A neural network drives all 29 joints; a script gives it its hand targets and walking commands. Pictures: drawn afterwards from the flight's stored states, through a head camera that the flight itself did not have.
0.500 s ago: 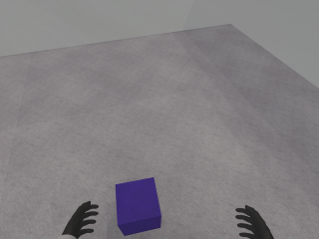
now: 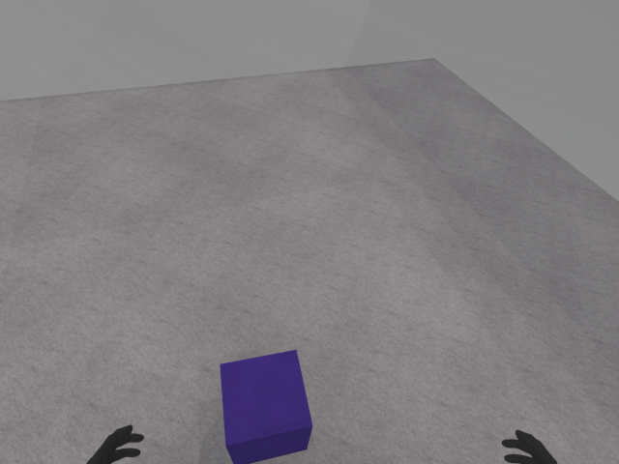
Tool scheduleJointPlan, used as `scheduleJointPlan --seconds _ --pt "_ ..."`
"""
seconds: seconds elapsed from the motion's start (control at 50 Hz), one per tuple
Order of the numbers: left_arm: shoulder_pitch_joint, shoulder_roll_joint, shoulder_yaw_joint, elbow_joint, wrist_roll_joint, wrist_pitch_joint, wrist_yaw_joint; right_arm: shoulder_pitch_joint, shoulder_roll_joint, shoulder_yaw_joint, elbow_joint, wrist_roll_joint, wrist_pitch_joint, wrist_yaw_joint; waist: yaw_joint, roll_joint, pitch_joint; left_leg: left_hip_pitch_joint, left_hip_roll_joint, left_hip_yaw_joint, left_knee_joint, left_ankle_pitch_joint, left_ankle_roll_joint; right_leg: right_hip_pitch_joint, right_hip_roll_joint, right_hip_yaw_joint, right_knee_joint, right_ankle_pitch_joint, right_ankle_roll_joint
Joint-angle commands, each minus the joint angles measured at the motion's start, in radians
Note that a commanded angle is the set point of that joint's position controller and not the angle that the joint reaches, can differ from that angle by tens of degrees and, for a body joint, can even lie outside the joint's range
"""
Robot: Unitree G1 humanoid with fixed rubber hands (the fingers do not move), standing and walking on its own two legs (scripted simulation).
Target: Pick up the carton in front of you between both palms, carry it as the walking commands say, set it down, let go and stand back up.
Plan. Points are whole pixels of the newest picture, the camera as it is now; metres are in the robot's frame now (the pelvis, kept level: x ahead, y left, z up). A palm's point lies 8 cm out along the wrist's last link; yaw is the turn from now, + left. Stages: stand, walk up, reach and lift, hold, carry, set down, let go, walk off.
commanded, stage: stand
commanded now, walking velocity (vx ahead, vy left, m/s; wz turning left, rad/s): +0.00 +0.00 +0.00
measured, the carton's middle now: (265, 408) +0.39 +0.11 -0.64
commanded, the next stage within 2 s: none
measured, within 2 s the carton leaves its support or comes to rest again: neither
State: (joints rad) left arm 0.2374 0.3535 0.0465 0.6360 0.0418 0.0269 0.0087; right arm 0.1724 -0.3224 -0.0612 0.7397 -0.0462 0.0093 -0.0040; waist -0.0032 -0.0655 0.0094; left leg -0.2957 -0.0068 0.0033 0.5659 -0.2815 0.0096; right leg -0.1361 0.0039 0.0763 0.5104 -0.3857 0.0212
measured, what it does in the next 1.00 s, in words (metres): stands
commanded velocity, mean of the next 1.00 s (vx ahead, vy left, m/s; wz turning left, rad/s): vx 0.00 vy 0.00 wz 0.00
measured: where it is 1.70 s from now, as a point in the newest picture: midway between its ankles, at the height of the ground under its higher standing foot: outside the picture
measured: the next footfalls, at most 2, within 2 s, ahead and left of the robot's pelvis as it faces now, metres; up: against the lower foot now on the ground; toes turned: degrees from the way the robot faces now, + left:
none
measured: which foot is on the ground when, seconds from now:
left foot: down 0.00-1.00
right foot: down 0.00-1.00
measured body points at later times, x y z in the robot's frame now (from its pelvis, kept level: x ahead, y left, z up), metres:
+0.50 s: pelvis +0.00 +0.01 +0.00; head +0.01 +0.03 +0.45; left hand +0.13 +0.30 -0.11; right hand +0.12 -0.30 -0.09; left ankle +0.01 +0.11 -0.73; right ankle -0.07 -0.14 -0.73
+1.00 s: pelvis -0.02 +0.00 +0.01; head -0.02 +0.02 +0.46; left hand +0.08 +0.31 -0.11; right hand +0.09 -0.31 -0.09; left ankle +0.01 +0.11 -0.73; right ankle -0.07 -0.14 -0.73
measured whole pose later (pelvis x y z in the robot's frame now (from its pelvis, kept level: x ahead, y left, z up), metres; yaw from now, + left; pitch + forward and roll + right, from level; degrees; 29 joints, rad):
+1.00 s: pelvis -0.02 +0.00 +0.01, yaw +0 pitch -2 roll +0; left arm 0.21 0.39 0.01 0.89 0.03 -0.01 0.02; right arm 0.11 -0.36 -0.03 1.00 -0.02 0.00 0.00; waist -0.01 -0.04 0.03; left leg -0.21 -0.01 0.01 0.44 -0.20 0.02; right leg -0.05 0.00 0.08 0.39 -0.30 0.03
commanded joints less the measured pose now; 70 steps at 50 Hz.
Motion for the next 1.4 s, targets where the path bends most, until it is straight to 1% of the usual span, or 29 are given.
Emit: scheduleJointPlan --seconds 0.0,0.1,0.2,0.38,0.68,0.8,0.98,1.38 --pt "-0.029 0.117 0.024 -0.05 -0.003 -0.024 0.011 -0.039 -0.143 -0.029 -0.042 0.002 -0.019 -0.008 -0.002 0.097 -0.084 0.144 0.088 -0.088 -0.08 0.305 0.016 -0.064 -0.045 0.026 -0.059 0.284 -0.009" --pt "-0.023 0.129 0.017 -0.007 -0.006 -0.027 0.018 -0.039 -0.163 -0.025 -0.003 0.006 -0.02 -0.015 -0.003 0.084 -0.084 0.17 0.093 -0.086 -0.077 0.374 0.018 -0.054 -0.051 0.028 -0.061 0.335 -0.007" --pt "-0.025 0.137 0.013 0.023 -0.008 -0.029 0.021 -0.048 -0.17 -0.021 0.028 0.009 -0.022 -0.017 -0.003 0.07 -0.079 0.186 0.095 -0.084 -0.081 0.396 0.018 -0.05 -0.058 0.031 -0.071 0.355 -0.007" --pt "-0.035 0.15 0.007 0.067 -0.01 -0.034 0.023 -0.067 -0.173 -0.016 0.077 0.013 -0.023 -0.015 -0.005 0.058 -0.054 0.192 0.095 -0.086 -0.104 0.346 0.018 -0.047 -0.069 0.041 -0.106 0.337 -0.013" --pt "-0.041 0.173 -0.001 0.145 -0.011 -0.041 0.02 -0.092 -0.194 -0.007 0.154 0.019 -0.022 -0.007 -0.01 0.063 -0.014 0.19 0.101 -0.104 -0.162 0.228 0.019 -0.053 -0.081 0.061 -0.17 0.25 -0.025" --pt "-0.042 0.179 -0.003 0.174 -0.012 -0.044 0.017 -0.1 -0.203 -0.003 0.182 0.022 -0.023 -0.005 -0.01 0.063 -0.006 0.19 0.104 -0.113 -0.181 0.199 0.02 -0.052 -0.084 0.063 -0.186 0.227 -0.028" --pt "-0.046 0.187 -0.004 0.211 -0.013 -0.045 0.015 -0.107 -0.212 0.002 0.216 0.025 -0.024 -0.003 -0.009 0.063 -0.004 0.194 0.106 -0.121 -0.196 0.197 0.021 -0.046 -0.087 0.062 -0.201 0.223 -0.03" --pt "-0.064 0.198 -0.006 0.265 -0.018 -0.045 0.013 -0.119 -0.225 0.012 0.258 0.031 -0.024 -0.004 -0.008 0.066 -0.009 0.206 0.111 -0.129 -0.208 0.24 0.025 -0.025 -0.096 0.052 -0.221 0.243 -0.032"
